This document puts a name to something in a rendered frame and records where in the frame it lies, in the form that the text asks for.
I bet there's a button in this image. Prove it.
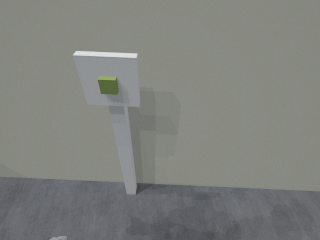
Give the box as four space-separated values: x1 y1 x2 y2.
98 76 119 95

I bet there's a panel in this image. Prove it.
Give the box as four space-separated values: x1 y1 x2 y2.
73 51 141 195

